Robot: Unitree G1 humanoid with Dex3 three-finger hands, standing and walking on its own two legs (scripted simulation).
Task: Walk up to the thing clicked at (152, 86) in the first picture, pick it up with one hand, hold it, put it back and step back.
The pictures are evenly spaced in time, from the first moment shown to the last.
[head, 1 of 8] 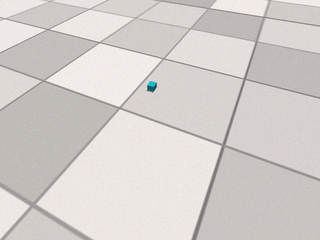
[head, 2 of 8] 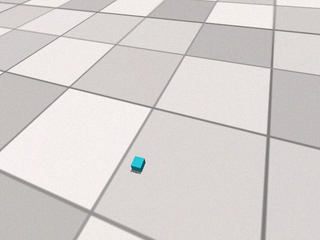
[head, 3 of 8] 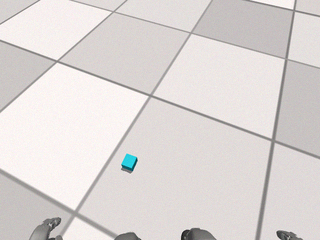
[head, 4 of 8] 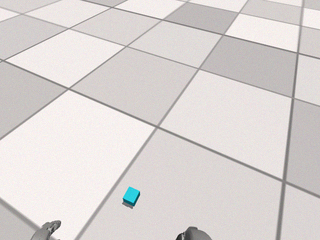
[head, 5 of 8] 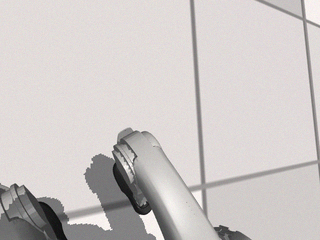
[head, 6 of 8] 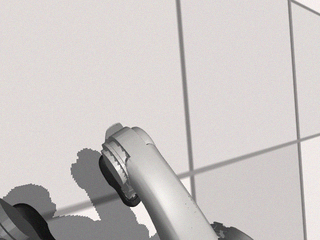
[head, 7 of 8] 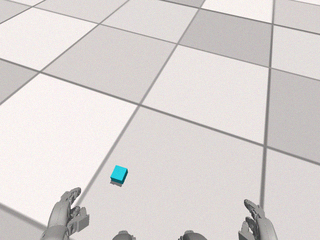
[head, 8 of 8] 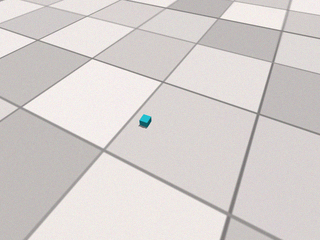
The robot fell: no
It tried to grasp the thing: no
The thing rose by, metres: 0.00
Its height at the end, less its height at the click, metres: +0.00
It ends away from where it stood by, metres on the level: 0.00
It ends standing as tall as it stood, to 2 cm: yes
